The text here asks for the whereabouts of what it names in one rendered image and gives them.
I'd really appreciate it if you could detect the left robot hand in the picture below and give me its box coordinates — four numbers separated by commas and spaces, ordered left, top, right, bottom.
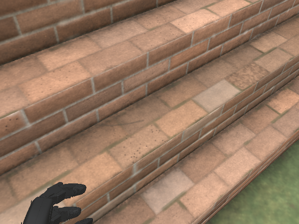
21, 182, 93, 224

